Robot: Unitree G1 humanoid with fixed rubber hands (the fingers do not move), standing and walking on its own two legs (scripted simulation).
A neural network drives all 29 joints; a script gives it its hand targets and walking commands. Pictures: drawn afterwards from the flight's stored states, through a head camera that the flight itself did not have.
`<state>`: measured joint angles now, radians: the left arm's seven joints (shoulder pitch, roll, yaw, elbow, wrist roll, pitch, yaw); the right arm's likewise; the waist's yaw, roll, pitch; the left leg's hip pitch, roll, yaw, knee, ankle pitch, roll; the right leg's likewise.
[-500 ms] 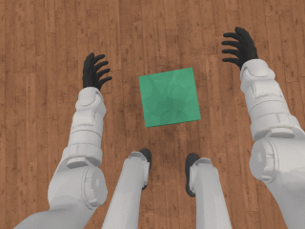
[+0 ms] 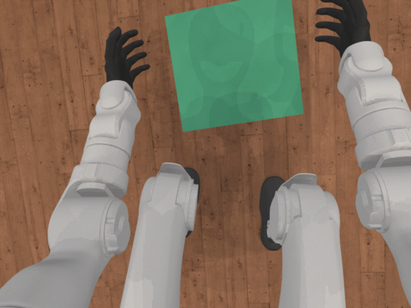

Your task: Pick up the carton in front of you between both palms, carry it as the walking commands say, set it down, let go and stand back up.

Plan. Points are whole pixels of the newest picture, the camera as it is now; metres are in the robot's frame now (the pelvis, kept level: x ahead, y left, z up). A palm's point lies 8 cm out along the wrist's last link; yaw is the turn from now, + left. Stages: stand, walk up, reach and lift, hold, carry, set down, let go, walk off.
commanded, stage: reach and lift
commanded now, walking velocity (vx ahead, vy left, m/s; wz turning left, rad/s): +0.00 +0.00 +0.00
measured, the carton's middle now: (233, 77) +0.50 +0.00 -0.30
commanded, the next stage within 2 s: none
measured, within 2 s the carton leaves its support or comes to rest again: leaves its support in 1.00 s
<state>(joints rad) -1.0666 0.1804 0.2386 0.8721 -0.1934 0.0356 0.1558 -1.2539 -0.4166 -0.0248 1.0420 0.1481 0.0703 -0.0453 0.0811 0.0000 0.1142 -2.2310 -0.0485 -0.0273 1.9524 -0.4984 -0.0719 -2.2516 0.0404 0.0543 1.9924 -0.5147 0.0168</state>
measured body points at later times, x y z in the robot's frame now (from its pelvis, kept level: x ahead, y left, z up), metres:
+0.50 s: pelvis +0.00 +0.00 -0.05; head +0.36 -0.02 +0.22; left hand +0.50 +0.19 -0.23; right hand +0.53 -0.17 -0.24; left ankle +0.12 +0.13 -0.39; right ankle +0.11 -0.12 -0.39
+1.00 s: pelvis +0.00 +0.00 -0.05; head +0.35 -0.03 +0.22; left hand +0.51 +0.16 -0.22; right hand +0.54 -0.14 -0.23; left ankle +0.12 +0.13 -0.39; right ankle +0.11 -0.12 -0.39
